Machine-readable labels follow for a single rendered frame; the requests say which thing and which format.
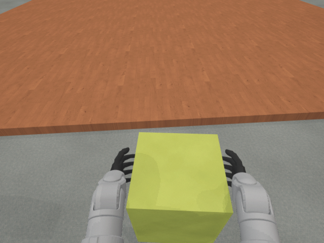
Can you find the right robot hand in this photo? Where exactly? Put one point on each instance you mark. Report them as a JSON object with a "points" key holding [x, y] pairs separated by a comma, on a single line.
{"points": [[236, 163]]}

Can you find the left robot hand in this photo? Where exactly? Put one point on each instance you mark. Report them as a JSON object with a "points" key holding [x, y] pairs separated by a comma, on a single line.
{"points": [[119, 165]]}

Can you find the carton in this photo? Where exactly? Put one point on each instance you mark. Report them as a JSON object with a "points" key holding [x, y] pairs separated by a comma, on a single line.
{"points": [[178, 191]]}

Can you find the right robot forearm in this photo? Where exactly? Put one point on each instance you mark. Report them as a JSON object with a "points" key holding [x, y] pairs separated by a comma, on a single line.
{"points": [[254, 209]]}

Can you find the left robot forearm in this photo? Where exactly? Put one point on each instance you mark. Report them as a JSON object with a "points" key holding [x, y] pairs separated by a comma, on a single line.
{"points": [[105, 221]]}

